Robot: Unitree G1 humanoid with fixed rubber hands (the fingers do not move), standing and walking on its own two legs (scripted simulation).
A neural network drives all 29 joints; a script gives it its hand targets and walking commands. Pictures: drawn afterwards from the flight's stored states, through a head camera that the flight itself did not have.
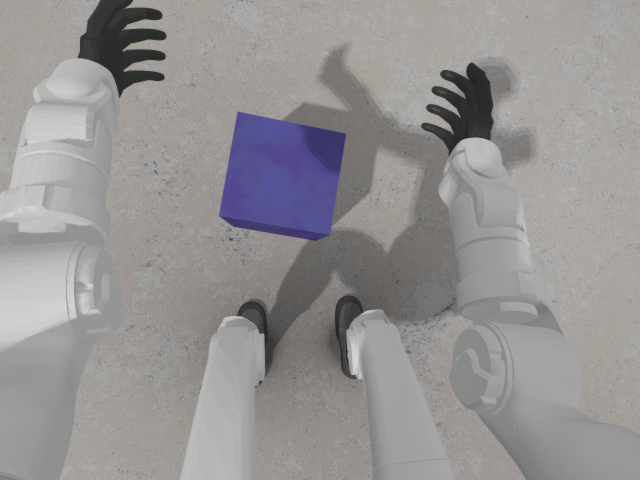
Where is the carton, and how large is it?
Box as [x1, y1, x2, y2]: [219, 112, 345, 240]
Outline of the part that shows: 237,112 219,215 233,226 315,240 328,235 330,231 345,133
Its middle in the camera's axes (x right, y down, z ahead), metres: -0.09 -0.12 +0.85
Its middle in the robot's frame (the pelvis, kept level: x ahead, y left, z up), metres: +0.50 +0.01 -0.52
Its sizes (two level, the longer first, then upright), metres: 0.210 0.200 0.250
